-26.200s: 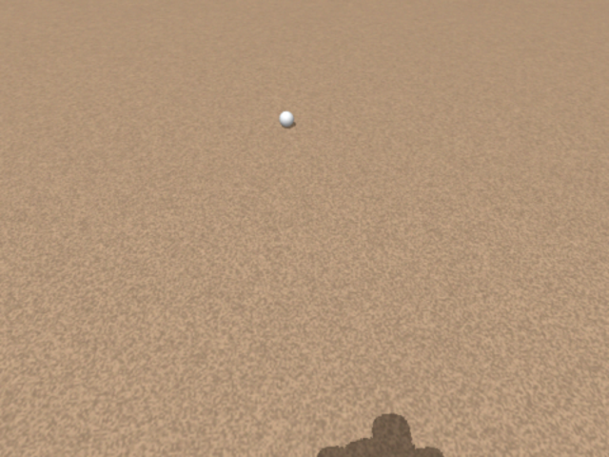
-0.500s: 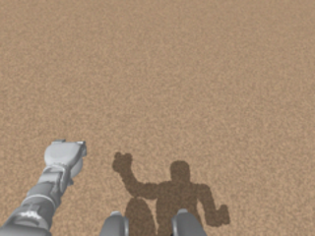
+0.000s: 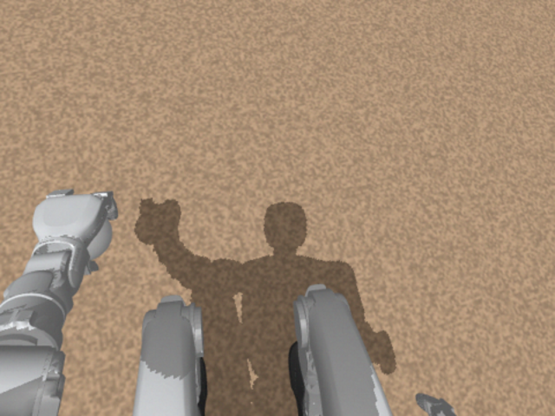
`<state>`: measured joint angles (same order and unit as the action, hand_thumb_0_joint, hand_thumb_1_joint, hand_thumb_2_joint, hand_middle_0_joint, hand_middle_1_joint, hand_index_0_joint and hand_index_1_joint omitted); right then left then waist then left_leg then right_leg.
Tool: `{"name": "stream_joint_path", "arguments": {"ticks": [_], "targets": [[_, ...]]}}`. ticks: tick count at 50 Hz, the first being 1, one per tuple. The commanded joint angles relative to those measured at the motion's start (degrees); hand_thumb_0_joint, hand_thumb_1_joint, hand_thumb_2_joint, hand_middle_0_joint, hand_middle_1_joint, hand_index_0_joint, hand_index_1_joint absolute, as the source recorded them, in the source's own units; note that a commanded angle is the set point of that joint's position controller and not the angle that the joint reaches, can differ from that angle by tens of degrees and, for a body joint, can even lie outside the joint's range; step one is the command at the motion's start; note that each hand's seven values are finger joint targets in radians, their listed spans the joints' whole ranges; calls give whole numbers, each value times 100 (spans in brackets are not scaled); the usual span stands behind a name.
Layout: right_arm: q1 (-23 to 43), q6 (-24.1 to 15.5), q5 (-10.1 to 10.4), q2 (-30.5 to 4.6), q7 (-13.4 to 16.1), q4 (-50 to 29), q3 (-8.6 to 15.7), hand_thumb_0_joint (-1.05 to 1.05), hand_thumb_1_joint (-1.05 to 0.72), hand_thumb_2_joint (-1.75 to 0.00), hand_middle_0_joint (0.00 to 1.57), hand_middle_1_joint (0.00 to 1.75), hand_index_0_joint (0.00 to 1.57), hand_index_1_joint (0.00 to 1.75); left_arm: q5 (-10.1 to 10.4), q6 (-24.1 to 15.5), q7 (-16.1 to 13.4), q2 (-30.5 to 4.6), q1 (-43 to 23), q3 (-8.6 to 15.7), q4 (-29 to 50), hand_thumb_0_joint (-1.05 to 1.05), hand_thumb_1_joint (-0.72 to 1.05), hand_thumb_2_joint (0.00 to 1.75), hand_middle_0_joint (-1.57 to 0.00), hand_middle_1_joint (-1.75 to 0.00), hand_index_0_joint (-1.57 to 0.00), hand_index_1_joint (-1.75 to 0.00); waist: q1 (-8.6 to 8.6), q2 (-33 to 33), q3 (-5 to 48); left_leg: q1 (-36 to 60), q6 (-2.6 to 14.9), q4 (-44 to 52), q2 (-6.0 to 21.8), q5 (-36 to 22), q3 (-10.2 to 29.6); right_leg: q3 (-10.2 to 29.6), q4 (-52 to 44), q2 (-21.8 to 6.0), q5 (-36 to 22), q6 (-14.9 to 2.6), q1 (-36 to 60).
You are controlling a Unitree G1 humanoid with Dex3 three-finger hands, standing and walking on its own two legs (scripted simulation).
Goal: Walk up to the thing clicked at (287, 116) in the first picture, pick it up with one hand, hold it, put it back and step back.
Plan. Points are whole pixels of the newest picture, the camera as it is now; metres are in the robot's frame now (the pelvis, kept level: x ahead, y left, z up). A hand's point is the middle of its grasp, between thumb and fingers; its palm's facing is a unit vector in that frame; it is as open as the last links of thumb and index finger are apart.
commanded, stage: crouch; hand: left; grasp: from above
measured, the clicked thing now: (81, 234) +0.42 +0.27 -0.17
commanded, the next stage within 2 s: lower in 0.80 s
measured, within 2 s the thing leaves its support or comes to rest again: neither
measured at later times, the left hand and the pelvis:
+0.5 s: hand (101, 245) +0.41 +0.26 -0.25, palm faces -0.46 -0.06 -0.89, open 10.1 cm; pelvis -0.01 -0.01 -0.08, yaw -2 degrees
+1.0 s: hand (110, 246) +0.42 +0.26 -0.29, palm faces -0.46 -0.06 -0.89, open 10.1 cm; pelvis -0.01 -0.01 -0.12, yaw -3 degrees
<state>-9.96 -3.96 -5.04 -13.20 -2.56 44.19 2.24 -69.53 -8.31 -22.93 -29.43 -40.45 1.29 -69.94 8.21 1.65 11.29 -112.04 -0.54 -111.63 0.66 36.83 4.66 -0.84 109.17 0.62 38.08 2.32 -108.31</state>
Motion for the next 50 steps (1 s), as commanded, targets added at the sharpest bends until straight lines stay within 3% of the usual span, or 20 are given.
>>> {"name": "stream_joint_path", "arguments": {"ticks": [1,3,4,6,8,11,12,13,14,15,20,24,31,37,43,44,47,49,50], "targets": [[-991,-125,-61,-1301,-33,-187,438,0,-90,-90,20,30,20,30,-35,46,-418,-1444,-2083,321,824,0,50,104,-85,-97,-88,-95,51,1201,3783,3360,82,1135,-55,-1086,-117,-460,-924,66,-1149,-478,1098],[-1025,-124,-90,-1341,-88,-158,436,0,-90,-90,20,30,20,30,-41,55,-438,-1524,-1987,425,920,0,49,104,-86,-95,-87,-94,-3,1280,3908,3384,61,994,-44,-1389,-100,-486,-739,53,-1355,-471,1052],[-958,-128,-99,-1320,-115,-191,425,0,-91,-90,20,30,20,30,-63,69,-431,-1456,-1904,360,743,0,48,103,-86,-94,-87,-92,-2,1367,3874,3330,64,910,-45,-1449,-136,-481,-668,65,-1415,-475,1012],[-1022,-119,-122,-1325,-156,-137,431,0,-91,-90,20,30,20,30,-79,29,-454,-1720,-2182,532,997,0,48,104,-85,-96,-86,-94,7,1364,3851,3238,70,758,-28,-1453,-141,-487,-551,65,-1453,-463,937],[-912,-108,-134,-1287,-192,-164,403,0,-91,-90,20,30,20,30,-62,42,-429,-1384,-1894,345,497,0,45,104,-85,-93,-85,-92,60,1152,3631,2822,130,522,-49,-1368,-254,-466,-545,125,-1463,-442,919],[-1010,-98,-165,-1287,-259,-148,388,0,-91,-90,20,30,20,30,-43,-26,-459,-1833,-2109,621,757,0,48,101,-84,-96,-86,-93,19,1107,3637,2516,160,307,-45,-1336,-329,-442,-436,139,-1548,-415,1101],[-938,-95,-161,-1317,-277,-168,382,0,-91,-90,20,30,20,30,-67,1,-439,-1718,-1894,547,398,0,47,101,-84,-95,-86,-93,9,1065,3545,2412,161,279,-50,-1243,-333,-461,-384,142,-1463,-421,1007],[-932,-82,-167,-1289,-296,-152,393,0,-91,-90,20,30,20,30,-61,-49,-427,-1743,-2170,515,668,0,48,101,-84,-95,-86,-93,46,1066,3635,2369,176,203,-33,-1198,-339,-463,-355,178,-1453,-419,1017],[-942,-83,-184,-1333,-302,-140,385,0,-91,-90,20,30,20,30,-78,-59,-410,-1637,-2128,476,455,0,47,101,-84,-95,-86,-93,116,1067,3545,2256,173,157,-44,-1136,-326,-477,-299,176,-1406,-412,914],[-875,-73,-166,-1306,-306,-164,376,0,-91,-90,20,30,20,30,-52,-68,-396,-1665,-2096,465,386,0,47,97,-83,-95,-86,-92,55,1003,3561,2143,187,113,-43,-1074,-340,-474,-279,210,-1358,-415,932],[-849,-47,-188,-1318,-348,-150,374,0,-91,-90,20,30,20,30,-56,-148,-384,-1870,-2222,577,441,0,46,99,-83,-96,-85,-94,10,1052,3579,1934,193,-111,-34,-971,-370,-478,-72,234,-1270,-409,827],[-887,-56,-209,-1363,-365,-95,364,0,-91,-90,20,30,20,30,-92,-181,-396,-1778,-2227,526,227,0,46,99,-82,-97,-84,-95,99,1095,3417,1967,155,-177,-24,-846,-282,-573,145,220,-1113,-440,431],[-846,-45,-235,-1388,-383,-49,296,0,-91,-90,20,30,20,30,-154,-211,-483,-2073,-2450,682,66,0,38,100,-77,-97,-79,-95,105,1149,3387,1593,178,-472,-53,-720,-348,-570,388,232,-1028,-443,261],[-795,-77,-260,-1389,-366,4,245,0,-91,-90,20,30,20,30,-146,-200,-516,-2124,-2557,644,-169,0,38,97,-77,-95,-79,-93,133,1092,3211,1296,194,-633,-72,-454,-392,-585,495,248,-770,-447,92],[-847,-96,-266,-1431,-385,34,166,0,-91,-90,20,30,20,30,-117,-213,-484,-2191,-2717,611,-256,0,41,98,-79,-94,-81,-93,211,1080,3291,1117,212,-848,-73,-621,-394,-611,652,263,-963,-424,141],[-851,-90,-273,-1429,-381,50,164,0,-91,-90,20,30,20,30,-116,-222,-474,-2232,-2726,622,-229,0,42,99,-79,-97,-81,-95,164,1081,3371,1095,217,-879,-71,-655,-416,-599,655,272,-1014,-420,248],[-811,-81,-271,-1461,-382,38,137,0,-91,-90,20,30,20,30,-137,-228,-442,-2130,-2670,532,-421,0,39,100,-80,-94,-81,-93,218,1085,3140,1018,203,-908,-66,-520,-376,-661,766,265,-875,-435,-13],[-787,-95,-282,-1481,-393,43,95,0,-91,-90,20,30,20,30,-135,-268,-433,-2087,-2781,459,-666,0,39,100,-80,-94,-81,-93,341,1029,2840,816,206,-956,-75,-380,-340,-704,820,273,-739,-447,-217],[-764,-103,-283,-1464,-400,49,60,0,-91,-90,20,30,20,30,-108,-291,-440,-2086,-2714,429,-754,0,37,98,-79,-92,-80,-91,300,962,2755,749,215,-1008,-69,-408,-342,-701,809,294,-771,-440,-174]]}}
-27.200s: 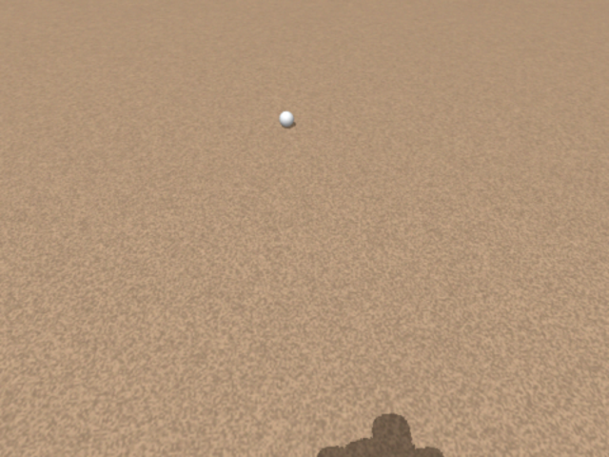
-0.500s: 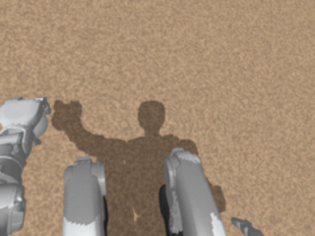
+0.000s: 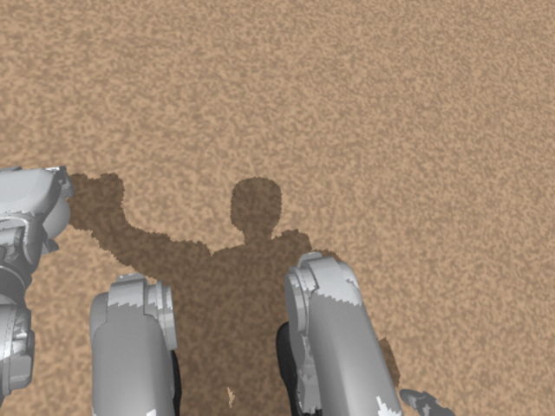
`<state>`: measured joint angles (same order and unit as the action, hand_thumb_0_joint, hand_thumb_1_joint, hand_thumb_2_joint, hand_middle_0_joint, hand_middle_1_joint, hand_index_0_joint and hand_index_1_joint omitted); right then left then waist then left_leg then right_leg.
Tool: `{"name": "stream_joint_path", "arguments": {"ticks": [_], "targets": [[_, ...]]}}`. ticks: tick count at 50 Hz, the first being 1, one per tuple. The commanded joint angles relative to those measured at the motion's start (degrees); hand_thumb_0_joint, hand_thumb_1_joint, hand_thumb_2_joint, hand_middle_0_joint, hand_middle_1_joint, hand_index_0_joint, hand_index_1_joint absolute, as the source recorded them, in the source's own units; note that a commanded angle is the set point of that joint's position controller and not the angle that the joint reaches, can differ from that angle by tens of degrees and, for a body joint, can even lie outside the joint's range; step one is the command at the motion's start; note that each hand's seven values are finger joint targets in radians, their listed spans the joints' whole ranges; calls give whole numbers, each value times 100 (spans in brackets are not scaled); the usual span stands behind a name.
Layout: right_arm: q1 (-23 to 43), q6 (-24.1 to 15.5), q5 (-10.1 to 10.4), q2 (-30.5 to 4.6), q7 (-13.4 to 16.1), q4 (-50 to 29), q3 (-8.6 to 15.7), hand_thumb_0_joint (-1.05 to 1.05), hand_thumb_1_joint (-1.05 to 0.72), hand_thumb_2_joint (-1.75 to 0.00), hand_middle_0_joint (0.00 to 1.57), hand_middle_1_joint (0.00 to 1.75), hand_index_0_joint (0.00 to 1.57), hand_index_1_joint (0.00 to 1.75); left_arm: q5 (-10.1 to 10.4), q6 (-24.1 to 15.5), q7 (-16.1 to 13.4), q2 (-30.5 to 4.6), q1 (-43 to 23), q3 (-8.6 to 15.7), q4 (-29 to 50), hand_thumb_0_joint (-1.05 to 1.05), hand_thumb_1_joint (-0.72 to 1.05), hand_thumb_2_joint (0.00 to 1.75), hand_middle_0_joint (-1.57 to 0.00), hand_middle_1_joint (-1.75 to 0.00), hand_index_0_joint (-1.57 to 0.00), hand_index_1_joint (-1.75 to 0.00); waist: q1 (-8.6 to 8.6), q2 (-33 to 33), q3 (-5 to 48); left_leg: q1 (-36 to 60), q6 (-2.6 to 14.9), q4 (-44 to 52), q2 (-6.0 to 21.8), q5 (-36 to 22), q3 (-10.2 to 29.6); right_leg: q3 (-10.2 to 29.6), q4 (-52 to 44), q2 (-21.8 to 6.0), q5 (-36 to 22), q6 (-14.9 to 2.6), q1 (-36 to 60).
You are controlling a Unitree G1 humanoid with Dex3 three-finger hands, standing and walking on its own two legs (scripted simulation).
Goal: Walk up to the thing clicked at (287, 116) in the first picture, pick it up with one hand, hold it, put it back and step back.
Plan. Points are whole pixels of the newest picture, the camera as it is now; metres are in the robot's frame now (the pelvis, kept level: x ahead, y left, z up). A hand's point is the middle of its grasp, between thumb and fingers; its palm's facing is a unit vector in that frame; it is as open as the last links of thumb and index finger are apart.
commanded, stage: lower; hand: left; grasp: from above
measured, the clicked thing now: (35, 213) +0.43 +0.30 -0.18
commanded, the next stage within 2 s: rest in 0.22 s
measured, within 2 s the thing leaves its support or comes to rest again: neither
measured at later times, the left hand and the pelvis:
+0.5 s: hand (60, 227) +0.42 +0.28 -0.23, palm faces -0.46 -0.10 -0.88, open 10.1 cm; pelvis +0.00 +0.00 -0.03, yaw -2 degrees
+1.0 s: hand (74, 227) +0.43 +0.28 -0.28, palm faces -0.45 -0.13 -0.88, open 10.1 cm; pelvis +0.01 +0.00 -0.05, yaw -5 degrees
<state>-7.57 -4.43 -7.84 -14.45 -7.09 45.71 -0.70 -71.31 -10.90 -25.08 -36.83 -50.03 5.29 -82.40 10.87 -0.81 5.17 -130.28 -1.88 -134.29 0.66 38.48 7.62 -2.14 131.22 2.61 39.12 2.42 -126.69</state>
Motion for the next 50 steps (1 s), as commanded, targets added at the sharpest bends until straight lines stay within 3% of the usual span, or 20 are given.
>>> {"name": "stream_joint_path", "arguments": {"ticks": [1,7,11,13,17,19,27,28,29,31,34,35,37,38,42,45,46,47,49,50], "targets": [[-1026,-56,-11,-1366,50,-95,337,0,-91,-90,20,30,20,30,51,-74,-227,-1388,-1768,48,544,0,37,100,-80,-91,-80,-91,42,1142,3466,2539,353,1202,-73,-619,-629,-586,-1352,100,-919,-437,1719],[-992,-100,-105,-1418,-6,-97,237,0,-91,-90,20,30,20,30,-83,-223,-417,-1583,-1829,181,493,0,44,101,-83,-96,-85,-95,103,1514,3528,2699,307,1007,-67,-820,-600,-652,-1091,116,-1147,-438,1628],[-988,-124,-179,-1479,-34,-100,227,0,-91,-90,20,30,20,30,-136,-238,-636,-1840,-1758,459,657,0,44,103,-83,-97,-84,-96,101,1677,3625,2773,288,926,-56,-890,-598,-691,-946,104,-1200,-427,1620],[-888,-136,-198,-1472,-54,-103,233,0,-91,-90,20,30,20,30,-183,-216,-689,-1760,-1795,348,575,0,45,102,-83,-96,-84,-95,147,1812,3614,2840,269,879,-26,-814,-575,-721,-883,133,-1140,-447,1442],[-889,-151,-244,-1530,-76,-104,205,0,-90,-90,20,30,20,30,-135,-166,-820,-1983,-1711,537,589,0,42,101,-81,-91,-82,-90,128,1751,3645,2629,295,774,-29,-781,-580,-715,-864,129,-1131,-423,1519],[-893,-158,-278,-1479,-114,-56,141,0,-90,-89,20,30,20,30,-193,-136,-818,-1753,-1732,325,343,0,40,100,-80,-90,-81,-90,246,1794,3544,2549,286,722,-25,-820,-558,-720,-798,163,-1201,-426,1533],[-915,-277,-401,-1612,-203,-1,2,0,-89,-89,20,30,20,30,-129,-200,-908,-1970,-1930,432,21,0,44,99,-80,-93,-82,-91,411,1671,3235,2403,289,507,-27,-847,-458,-878,-656,190,-1246,-404,1431],[-882,-274,-393,-1645,-206,-24,-12,0,-89,-89,20,30,20,30,-128,-204,-944,-1990,-1627,519,-85,0,43,101,-81,-93,-82,-91,279,1717,3265,2448,278,577,-42,-857,-444,-902,-658,185,-1217,-408,1458],[-837,-286,-402,-1605,-232,-25,-33,0,-90,-89,20,30,20,30,-130,-228,-939,-1975,-1671,442,-105,0,44,99,-80,-94,-82,-92,336,1768,3253,2387,279,501,-18,-867,-445,-866,-620,218,-1271,-410,1502],[-914,-313,-463,-1735,-256,-57,-14,0,-90,-89,20,30,20,30,-220,-288,-1021,-2364,-1669,787,-22,0,44,101,-81,-95,-83,-93,358,1770,3349,2473,268,418,-18,-1126,-427,-941,-541,200,-1505,-397,1602],[-879,-340,-552,-1699,-346,-85,-71,0,-90,-90,20,30,20,30,-237,-294,-1064,-2087,-1625,665,-205,0,48,104,-84,-97,-85,-95,450,1740,3281,2418,268,312,-11,-1207,-436,-951,-510,221,-1627,-377,1651],[-873,-372,-592,-1691,-384,-48,-108,0,-90,-89,20,30,20,30,-229,-312,-1086,-2209,-1744,683,-307,0,50,101,-83,-98,-85,-95,527,1817,3151,2285,272,282,1,-1041,-413,-952,-486,229,-1492,-383,1606],[-822,-404,-609,-1671,-419,-4,-157,0,-90,-90,20,30,20,30,-206,-288,-1092,-1978,-1543,503,-479,0,49,102,-84,-96,-86,-94,474,1803,3112,2328,271,312,-8,-946,-399,-969,-512,251,-1391,-383,1564],[-830,-423,-626,-1752,-423,-34,-133,0,-89,-89,20,30,20,30,-194,-335,-1134,-2249,-1692,661,-207,0,51,100,-84,-96,-86,-94,484,1878,3203,2383,268,300,12,-1020,-375,-1014,-511,265,-1461,-372,1605],[-733,-444,-645,-1780,-477,-93,-178,0,-90,-90,20,30,20,30,-269,-341,-1241,-2496,-1466,818,-218,0,54,100,-86,-96,-89,-93,365,2001,3241,2303,255,286,18,-981,-359,-981,-426,280,-1419,-403,1708],[-738,-511,-705,-1796,-543,-66,-214,0,-90,-90,20,30,20,30,-241,-340,-1291,-2319,-1834,636,-292,0,53,101,-87,-94,-89,-92,631,1818,3020,2163,277,135,46,-892,-328,-1001,-444,292,-1394,-372,1623],[-740,-504,-667,-1822,-526,-30,-225,0,-90,-90,20,30,20,30,-195,-339,-1322,-2285,-1624,664,-291,0,50,101,-85,-93,-87,-91,509,1862,3061,2195,275,203,28,-865,-308,-1013,-496,297,-1341,-380,1600],[-697,-539,-670,-1807,-545,-20,-257,0,-90,-90,20,30,20,30,-181,-318,-1337,-2185,-1554,559,-561,0,51,98,-85,-94,-87,-91,568,1908,2856,2157,263,193,25,-782,-317,-1035,-454,288,-1263,-388,1506],[-720,-569,-707,-1918,-547,-44,-233,0,-90,-90,20,30,20,30,-257,-342,-1428,-2629,-1600,867,-292,0,53,100,-86,-94,-88,-92,527,1974,3083,2379,242,203,32,-982,-294,-1108,-382,289,-1450,-375,1602],[-708,-560,-718,-1891,-567,-63,-249,0,-90,-90,20,30,20,30,-274,-315,-1434,-2577,-1501,851,-356,0,55,99,-87,-95,-90,-92,482,2026,3092,2340,240,208,38,-1001,-304,-1092,-379,299,-1462,-379,1648]]}}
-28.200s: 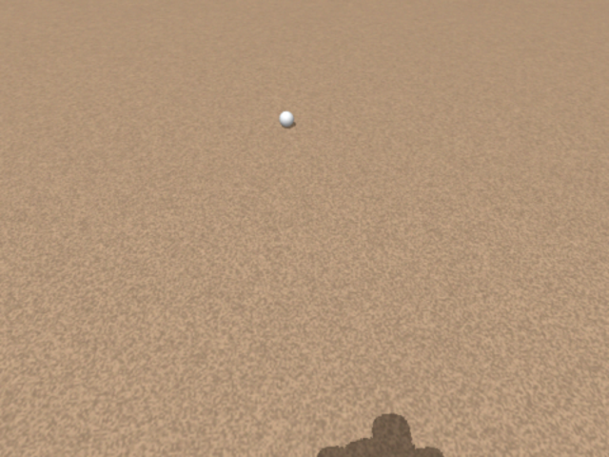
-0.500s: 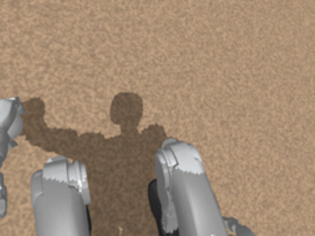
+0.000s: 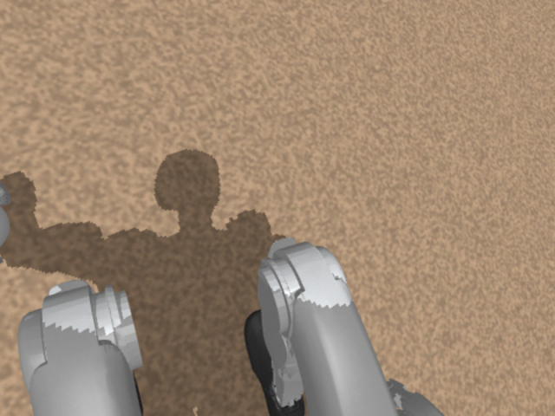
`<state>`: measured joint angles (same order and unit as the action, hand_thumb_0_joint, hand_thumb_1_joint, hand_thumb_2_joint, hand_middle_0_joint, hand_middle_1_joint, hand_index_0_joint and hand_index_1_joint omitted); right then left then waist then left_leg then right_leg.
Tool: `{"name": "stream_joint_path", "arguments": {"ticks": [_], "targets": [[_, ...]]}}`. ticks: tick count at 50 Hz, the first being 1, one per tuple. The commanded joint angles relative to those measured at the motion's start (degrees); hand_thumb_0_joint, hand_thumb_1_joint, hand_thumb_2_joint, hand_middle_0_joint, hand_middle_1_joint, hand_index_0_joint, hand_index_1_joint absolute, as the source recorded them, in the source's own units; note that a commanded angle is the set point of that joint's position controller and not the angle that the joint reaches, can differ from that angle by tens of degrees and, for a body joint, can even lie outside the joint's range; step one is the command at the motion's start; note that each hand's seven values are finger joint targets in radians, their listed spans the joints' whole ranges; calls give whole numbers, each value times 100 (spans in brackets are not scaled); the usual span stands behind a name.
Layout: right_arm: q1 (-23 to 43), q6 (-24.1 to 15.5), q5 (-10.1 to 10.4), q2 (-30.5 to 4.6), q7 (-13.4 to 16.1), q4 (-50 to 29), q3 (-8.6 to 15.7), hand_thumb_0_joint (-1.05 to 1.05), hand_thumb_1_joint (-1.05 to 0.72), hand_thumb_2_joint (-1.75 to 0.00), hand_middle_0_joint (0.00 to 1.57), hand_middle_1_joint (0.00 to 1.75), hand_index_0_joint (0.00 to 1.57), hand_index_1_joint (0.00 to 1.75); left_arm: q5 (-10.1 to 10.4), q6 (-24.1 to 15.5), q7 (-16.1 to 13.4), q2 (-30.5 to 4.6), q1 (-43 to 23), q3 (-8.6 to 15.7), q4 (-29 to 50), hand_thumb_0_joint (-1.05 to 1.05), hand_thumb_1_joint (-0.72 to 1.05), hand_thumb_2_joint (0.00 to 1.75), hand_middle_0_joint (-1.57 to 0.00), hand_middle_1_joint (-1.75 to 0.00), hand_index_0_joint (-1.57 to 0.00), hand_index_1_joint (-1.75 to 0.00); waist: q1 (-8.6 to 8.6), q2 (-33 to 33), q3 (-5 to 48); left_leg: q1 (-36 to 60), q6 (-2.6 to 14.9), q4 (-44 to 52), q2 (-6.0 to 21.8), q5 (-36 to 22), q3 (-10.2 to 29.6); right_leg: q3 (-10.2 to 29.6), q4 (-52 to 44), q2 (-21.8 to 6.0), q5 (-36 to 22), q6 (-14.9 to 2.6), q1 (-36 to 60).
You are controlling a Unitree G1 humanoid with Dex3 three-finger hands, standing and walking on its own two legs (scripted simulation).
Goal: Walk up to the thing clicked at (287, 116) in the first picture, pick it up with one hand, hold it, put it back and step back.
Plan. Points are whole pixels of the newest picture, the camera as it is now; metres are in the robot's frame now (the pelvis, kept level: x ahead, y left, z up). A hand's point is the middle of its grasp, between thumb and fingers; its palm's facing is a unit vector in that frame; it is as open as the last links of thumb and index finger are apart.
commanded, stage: rest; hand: left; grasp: from above
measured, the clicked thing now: out of the picture +0.41 +0.32 -0.24
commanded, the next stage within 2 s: open in 0.64 s
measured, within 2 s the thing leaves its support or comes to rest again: neither
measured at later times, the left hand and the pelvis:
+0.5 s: hand out of the picture +0.40 +0.31 -0.24, palm faces -0.43 -0.17 -0.89, open 10.1 cm; pelvis +0.00 +0.01 +0.00, yaw -2 degrees
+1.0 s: hand out of the picture +0.41 +0.31 -0.24, palm faces -0.43 -0.15 -0.89, open 11.1 cm; pelvis -0.01 +0.01 +0.00, yaw -3 degrees
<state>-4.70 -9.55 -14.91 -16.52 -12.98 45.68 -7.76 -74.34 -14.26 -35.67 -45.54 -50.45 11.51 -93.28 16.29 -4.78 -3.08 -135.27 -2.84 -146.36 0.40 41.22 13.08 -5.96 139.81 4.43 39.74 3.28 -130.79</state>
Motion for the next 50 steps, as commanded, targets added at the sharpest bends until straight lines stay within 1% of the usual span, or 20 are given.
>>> {"name": "stream_joint_path", "arguments": {"ticks": [1,5,6,7,8,16,17,22,23,25,26,27,32,35,37,39,41,42,43,50], "targets": [[-1018,-38,-35,-1681,16,19,482,0,-90,-90,20,30,20,30,19,37,-400,-1771,-1393,325,599,0,55,101,-88,-95,-90,-93,-38,2400,3900,2794,339,1368,82,-1294,-851,-688,-1232,127,-1577,-459,2084],[-952,-81,-65,-1639,-21,-46,416,0,-90,-90,20,30,20,30,70,34,-369,-1426,-1636,16,563,0,53,105,-87,-95,-88,-94,144,2368,3684,2679,353,1319,80,-1245,-823,-707,-1255,122,-1576,-448,2005],[-955,-91,-88,-1687,-34,23,424,0,-90,-90,20,30,20,30,34,46,-372,-1616,-1616,81,402,0,55,104,-88,-96,-90,-94,167,2386,3644,2677,352,1332,87,-1160,-798,-713,-1244,132,-1495,-454,1974],[-931,-139,-75,-1633,-69,-6,392,0,-90,-90,20,30,20,30,36,35,-314,-1269,-1682,-258,358,0,55,103,-89,-94,-90,-93,189,2424,3527,2721,331,1331,86,-1080,-795,-705,-1219,133,-1395,-464,1859],[-883,-148,-77,-1700,-56,-25,388,0,-90,-90,20,30,20,30,122,7,-372,-1473,-1619,-31,545,0,54,103,-88,-94,-89,-92,107,2435,3745,2859,330,1381,104,-1218,-755,-761,-1277,161,-1522,-452,2024],[-831,-297,-84,-1767,-166,-37,264,0,-90,-90,20,30,20,30,65,-1,-507,-1467,-1633,-225,249,0,54,100,-87,-94,-89,-92,202,2471,3468,2804,312,1383,122,-1110,-709,-829,-1221,174,-1438,-457,1937],[-819,-303,-111,-1835,-162,-58,263,0,-90,-90,20,30,20,30,98,-17,-578,-1691,-1567,33,353,0,53,101,-87,-94,-89,-92,164,2497,3593,2854,309,1430,120,-1255,-689,-867,-1236,185,-1559,-444,2061],[-790,-364,-149,-1840,-229,-69,192,0,-90,-90,20,30,20,30,38,41,-667,-1770,-1705,10,61,0,53,98,-87,-92,-89,-90,302,2435,3387,2700,327,1288,152,-1147,-670,-849,-1221,191,-1521,-431,2038],[-780,-407,-124,-1805,-257,-99,176,0,-90,-90,20,30,20,30,51,46,-626,-1439,-1796,-295,93,0,53,98,-87,-91,-89,-89,336,2527,3298,2750,314,1334,141,-1111,-688,-831,-1229,190,-1472,-441,1967],[-745,-442,-141,-1848,-262,-80,113,0,-90,-90,20,30,20,30,81,82,-651,-1431,-1585,-351,-136,0,52,97,-86,-91,-88,-89,299,2471,3257,2677,331,1397,143,-951,-634,-857,-1320,226,-1300,-446,1947],[-755,-464,-136,-1926,-243,-128,147,0,-90,-90,20,30,20,30,129,43,-695,-1789,-1758,-100,85,0,52,95,-86,-90,-88,-88,309,2349,3341,2653,345,1367,150,-983,-629,-887,-1333,216,-1342,-422,2039],[-757,-477,-102,-1919,-258,-178,129,0,-90,-90,20,30,20,30,56,68,-674,-1716,-1683,-225,-42,0,53,95,-87,-90,-89,-88,277,2403,3241,2664,341,1364,133,-990,-647,-857,-1285,191,-1332,-439,1985],[-882,-507,-156,-1974,-301,-137,106,0,-90,-90,20,30,20,30,53,57,-683,-1846,-1678,-74,-215,0,50,96,-84,-91,-86,-89,406,2349,3184,2689,322,1363,152,-1157,-588,-938,-1222,192,-1500,-422,2045],[-715,-566,-161,-1963,-328,-220,59,0,-90,-90,20,30,20,30,63,22,-627,-1696,-1850,-313,-241,0,49,94,-85,-89,-87,-87,471,2308,3003,2591,337,1321,168,-928,-569,-911,-1261,202,-1297,-420,1972],[-734,-607,-147,-2057,-318,-191,26,0,-90,-90,20,30,20,30,80,13,-665,-1930,-1778,-215,-346,0,50,96,-86,-89,-87,-87,439,2261,2955,2564,341,1370,161,-865,-542,-952,-1311,203,-1231,-412,1960],[-737,-598,-171,-2043,-304,-173,45,0,-89,-90,20,30,20,30,83,-4,-691,-1865,-1592,-196,-283,0,34,88,-70,-85,-71,-84,324,2325,3138,2691,312,1476,168,-998,-529,-949,-1345,238,-1302,-434,2102],[-684,-620,-178,-2004,-337,-263,-19,0,-89,-90,20,30,20,30,39,-21,-665,-1717,-1733,-415,-248,0,18,82,-54,-86,-55,-83,431,2354,3090,2705,318,1373,177,-1053,-535,-954,-1267,227,-1416,-422,2068],[-739,-605,-192,-2051,-326,-200,-20,0,-89,-90,20,30,20,30,81,-26,-710,-1894,-1690,-230,-352,0,10,83,-46,-87,-47,-85,412,2297,3102,2637,332,1371,188,-1013,-530,-954,-1319,243,-1401,-410,2121],[-670,-606,-169,-2041,-330,-242,-8,0,-89,-90,20,30,20,30,78,-39,-712,-1787,-1777,-367,-202,0,2,81,-39,-87,-41,-84,421,2284,3069,2591,335,1359,182,-983,-524,-949,-1328,233,-1367,-410,2056],[-717,-672,-189,-2064,-381,-211,-65,0,-89,-90,20,30,20,30,137,27,-756,-1739,-1783,-467,-270,0,-35,88,-21,-92,-22,-91,456,2402,3041,2690,315,1381,182,-1004,-509,-968,-1290,219,-1391,-419,2050]]}}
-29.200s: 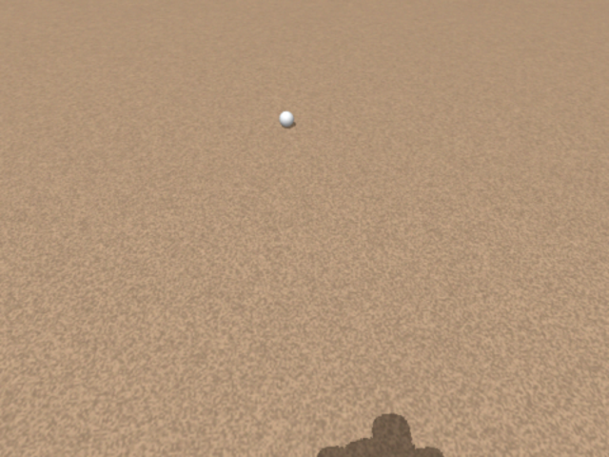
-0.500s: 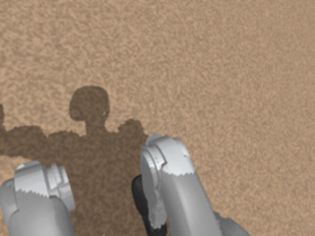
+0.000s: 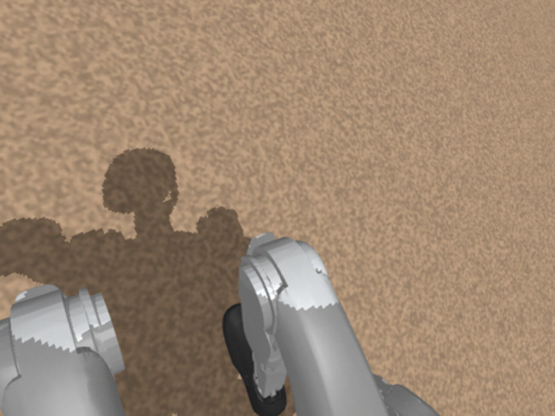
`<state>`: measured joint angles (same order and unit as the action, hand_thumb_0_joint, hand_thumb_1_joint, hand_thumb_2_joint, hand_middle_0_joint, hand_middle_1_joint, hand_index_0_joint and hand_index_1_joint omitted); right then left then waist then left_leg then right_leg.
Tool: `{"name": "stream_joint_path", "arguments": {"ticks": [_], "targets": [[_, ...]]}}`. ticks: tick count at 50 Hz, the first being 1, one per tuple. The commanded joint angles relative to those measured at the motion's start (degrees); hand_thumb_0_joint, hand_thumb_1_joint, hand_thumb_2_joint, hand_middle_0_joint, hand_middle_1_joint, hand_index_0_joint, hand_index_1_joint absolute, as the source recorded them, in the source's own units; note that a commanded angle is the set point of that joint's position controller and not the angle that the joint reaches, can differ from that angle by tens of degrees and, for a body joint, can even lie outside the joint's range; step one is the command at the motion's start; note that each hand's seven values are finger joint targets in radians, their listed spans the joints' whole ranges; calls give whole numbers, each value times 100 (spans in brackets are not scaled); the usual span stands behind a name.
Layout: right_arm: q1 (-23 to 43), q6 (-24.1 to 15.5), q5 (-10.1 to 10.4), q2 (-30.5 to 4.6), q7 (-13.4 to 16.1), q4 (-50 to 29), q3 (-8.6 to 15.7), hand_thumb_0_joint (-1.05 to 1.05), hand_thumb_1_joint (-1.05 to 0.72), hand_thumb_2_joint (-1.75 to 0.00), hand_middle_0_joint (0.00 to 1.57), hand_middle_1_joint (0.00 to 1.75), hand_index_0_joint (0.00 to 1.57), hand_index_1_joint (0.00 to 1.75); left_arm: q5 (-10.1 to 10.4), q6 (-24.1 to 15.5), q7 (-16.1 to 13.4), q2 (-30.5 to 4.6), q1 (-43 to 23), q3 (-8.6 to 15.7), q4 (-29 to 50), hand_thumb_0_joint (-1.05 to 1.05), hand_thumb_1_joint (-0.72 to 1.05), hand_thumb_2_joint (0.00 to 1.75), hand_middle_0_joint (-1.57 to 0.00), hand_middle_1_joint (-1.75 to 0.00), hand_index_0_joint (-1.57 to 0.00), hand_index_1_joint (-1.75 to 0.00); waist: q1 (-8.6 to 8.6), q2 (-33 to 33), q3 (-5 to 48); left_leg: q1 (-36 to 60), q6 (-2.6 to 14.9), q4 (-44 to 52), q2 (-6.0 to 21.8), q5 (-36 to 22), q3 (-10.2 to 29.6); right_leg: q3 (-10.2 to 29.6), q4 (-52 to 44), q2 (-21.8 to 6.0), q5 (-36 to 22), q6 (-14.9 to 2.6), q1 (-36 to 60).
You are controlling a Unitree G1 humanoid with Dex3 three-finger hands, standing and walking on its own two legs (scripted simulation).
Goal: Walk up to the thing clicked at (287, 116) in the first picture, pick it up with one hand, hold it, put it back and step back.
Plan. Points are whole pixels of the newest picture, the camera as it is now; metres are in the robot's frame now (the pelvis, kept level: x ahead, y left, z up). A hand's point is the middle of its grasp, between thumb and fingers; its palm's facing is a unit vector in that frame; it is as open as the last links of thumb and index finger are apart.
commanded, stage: open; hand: left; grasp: from above
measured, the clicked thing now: out of the picture +0.41 +0.33 -0.25
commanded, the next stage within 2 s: withdraw in 0.58 s
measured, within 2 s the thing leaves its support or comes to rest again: rests again in 1.86 s
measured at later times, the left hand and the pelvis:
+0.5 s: hand out of the picture +0.40 +0.33 -0.24, palm faces -0.43 -0.20 -0.88, open 13.8 cm; pelvis +0.00 +0.00 +0.00, yaw +0 degrees
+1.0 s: hand out of the picture +0.42 +0.35 -0.19, palm faces -0.29 -0.13 -0.95, open 14.0 cm; pelvis +0.01 +0.00 +0.01, yaw +1 degrees
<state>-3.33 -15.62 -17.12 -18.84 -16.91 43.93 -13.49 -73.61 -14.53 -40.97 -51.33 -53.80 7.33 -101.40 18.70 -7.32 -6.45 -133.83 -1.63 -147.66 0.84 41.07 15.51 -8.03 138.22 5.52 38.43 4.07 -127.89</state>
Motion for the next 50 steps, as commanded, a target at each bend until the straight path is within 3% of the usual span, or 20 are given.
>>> {"name": "stream_joint_path", "arguments": {"ticks": [1,2,5,7,10,12,14,15,16,20,25,26,27,35,37,38,40,42,45,50], "targets": [[-814,-91,29,-1813,3,7,508,0,-89,-90,20,30,20,30,92,75,-206,-1097,-1427,-110,553,0,-37,89,-19,-94,-20,-93,196,2673,3399,2575,191,1497,152,-976,-740,-766,-1130,122,-1239,-495,1726],[-808,-76,41,-1875,26,-17,521,0,-89,-90,20,30,20,30,141,89,-247,-1293,-1374,91,604,0,-41,91,-18,-94,-18,-93,159,2660,3494,2624,182,1557,161,-1074,-714,-769,-1172,140,-1329,-499,1860],[-787,-137,61,-1860,-14,-63,524,0,-89,-90,20,30,20,30,107,160,-130,-1246,-1415,13,499,0,-46,96,-14,-99,-14,-98,192,2722,3302,2595,167,1508,160,-984,-732,-761,-1109,116,-1282,-493,1735],[-890,-146,56,-1890,-23,-59,536,0,-89,-90,20,30,20,30,174,193,-112,-1336,-1232,181,451,0,-48,97,-10,-102,-11,-101,160,2717,3323,2620,166,1553,146,-1030,-723,-795,-1137,96,-1304,-489,1788],[-910,-134,43,-1893,-35,-65,550,0,-89,-90,20,30,20,30,177,200,-23,-1346,-1144,207,502,0,-51,102,-8,-105,-9,-105,137,2801,3435,2737,142,1625,149,-1160,-686,-822,-1091,95,-1389,-507,1825],[-765,-127,101,-1795,-40,-144,500,0,-89,-90,20,30,20,30,261,180,58,-1005,-1217,-84,595,0,-52,100,-7,-105,-8,-105,104,2916,3474,2704,138,1636,150,-1200,-705,-761,-1083,129,-1421,-538,1903],[-984,-109,93,-1920,-38,-102,541,0,-89,-90,20,30,20,30,247,164,73,-1340,-1203,155,562,0,-50,100,-7,-106,-8,-105,214,2715,3410,2670,163,1612,142,-1197,-666,-820,-1101,95,-1453,-500,1872],[-904,-112,120,-1875,-39,-145,529,0,-89,-90,20,30,20,30,271,143,121,-1160,-1277,-13,587,0,-51,99,-7,-105,-8,-104,188,2693,3327,2587,179,1565,140,-1098,-699,-784,-1113,101,-1359,-511,1836],[-930,-94,103,-1884,-22,-60,551,0,-89,-90,20,30,20,30,285,122,124,-1250,-1147,111,509,0,-52,99,-7,-104,-7,-103,171,2654,3344,2583,181,1572,147,-1100,-704,-788,-1160,108,-1357,-500,1853],[-1001,-35,112,-1840,7,-125,484,0,-89,-90,20,30,20,30,254,-10,143,-1302,-1196,139,568,0,-51,100,-7,-105,-7,-104,200,2573,3315,2499,202,1585,137,-1014,-717,-773,-1236,114,-1275,-497,1943],[-965,13,82,-1821,53,-109,448,0,-89,-90,20,30,20,30,160,-137,90,-1282,-1178,98,567,0,-50,100,-7,-106,-8,-105,180,2639,3420,2628,174,1607,149,-1085,-675,-811,-1183,126,-1316,-512,1924],[-883,11,83,-1830,53,-156,467,0,-89,-90,20,30,20,30,148,-159,98,-1221,-1291,-30,546,0,-49,99,-7,-107,-8,-105,240,2605,3296,2515,195,1537,158,-939,-704,-774,-1195,135,-1214,-506,1852],[-912,35,60,-1790,71,-118,410,0,-89,-90,20,30,20,30,165,-176,36,-1319,-1228,108,576,0,-49,99,-7,-106,-8,-105,186,2550,3328,2474,202,1588,151,-919,-692,-776,-1280,137,-1171,-499,1928],[-881,26,33,-1850,74,-126,459,0,-90,-90,20,30,20,30,62,-54,-109,-1280,-1226,43,518,0,-50,97,-6,-102,-8,-100,205,2669,3288,2601,168,1549,167,-1051,-705,-775,-1158,129,-1319,-503,1816],[-840,1,36,-1882,77,-70,507,0,-90,-90,20,30,20,30,55,-10,-125,-1444,-1242,136,728,0,-50,97,-6,-101,-8,-100,119,2784,3387,2680,147,1611,163,-1040,-678,-787,-1147,125,-1256,-514,1788],[-864,20,33,-1897,75,-109,516,0,-90,-90,20,30,20,30,70,24,-156,-1592,-1142,320,946,0,-50,97,-6,-101,-8,-100,-24,3018,3641,2841,119,1729,147,-1172,-657,-810,-1109,113,-1327,-539,1831],[-743,14,68,-1813,47,-163,557,0,-90,-90,20,30,20,30,60,96,-84,-1508,-1118,273,1186,0,-51,98,-6,-101,-7,-99,-104,3284,3724,2987,75,1768,151,-1149,-682,-805,-983,73,-1319,-565,1647],[-881,35,103,-1855,23,-103,724,0,-90,-90,20,30,20,30,89,178,-12,-1784,-1149,587,1704,0,-51,98,-6,-100,-7,-99,-203,3506,3987,3070,75,1766,137,-1218,-738,-763,-990,56,-1384,-568,1649],[-859,97,229,-1646,-49,-166,934,0,-90,-90,20,30,20,30,257,328,243,-1046,-925,285,2556,0,-53,99,-6,-100,-7,-99,-417,3811,4536,3401,45,1918,105,-1444,-849,-670,-1067,39,-1533,-608,1603],[-1129,452,737,-1526,-35,-58,1416,0,-90,-90,20,30,20,30,647,770,808,-473,-732,54,3843,0,-53,100,-7,-99,-6,-99,-767,3852,5202,3631,68,2397,56,-1533,-1008,-411,-1398,-53,-1578,-655,1537]]}}
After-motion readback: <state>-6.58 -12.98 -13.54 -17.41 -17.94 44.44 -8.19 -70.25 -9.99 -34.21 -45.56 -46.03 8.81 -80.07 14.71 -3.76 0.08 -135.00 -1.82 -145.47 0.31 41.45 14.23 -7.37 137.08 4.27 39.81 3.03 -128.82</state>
